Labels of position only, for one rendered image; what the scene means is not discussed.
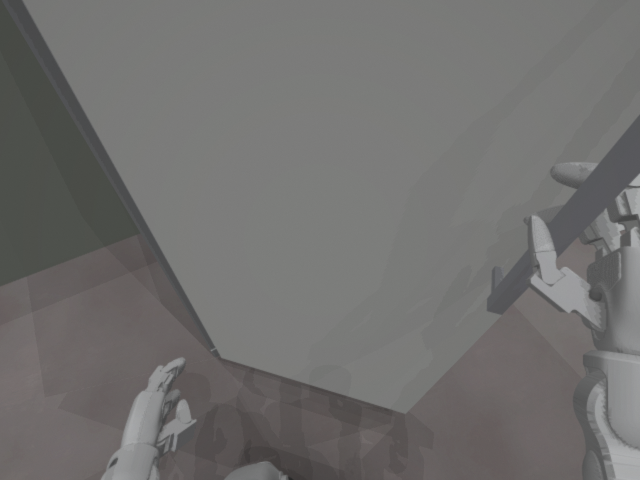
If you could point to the robot right forearm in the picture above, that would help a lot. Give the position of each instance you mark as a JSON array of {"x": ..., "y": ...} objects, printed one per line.
[{"x": 606, "y": 403}]

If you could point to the fridge door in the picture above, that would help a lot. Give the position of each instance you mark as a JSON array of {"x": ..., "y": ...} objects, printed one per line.
[{"x": 333, "y": 181}]

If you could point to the robot left forearm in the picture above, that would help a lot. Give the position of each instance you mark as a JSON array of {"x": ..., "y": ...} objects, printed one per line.
[{"x": 133, "y": 462}]

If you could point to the robot right hand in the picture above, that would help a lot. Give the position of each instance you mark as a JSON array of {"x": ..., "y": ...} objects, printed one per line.
[{"x": 615, "y": 319}]

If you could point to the handle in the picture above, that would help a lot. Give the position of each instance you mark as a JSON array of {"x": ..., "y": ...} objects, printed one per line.
[{"x": 613, "y": 174}]

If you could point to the robot left hand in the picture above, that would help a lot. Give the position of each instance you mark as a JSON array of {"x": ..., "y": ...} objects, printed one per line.
[{"x": 150, "y": 410}]

